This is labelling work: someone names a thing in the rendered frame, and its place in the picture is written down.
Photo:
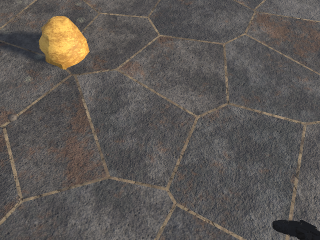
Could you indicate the robot right hand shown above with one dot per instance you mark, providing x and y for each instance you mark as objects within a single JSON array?
[{"x": 300, "y": 229}]

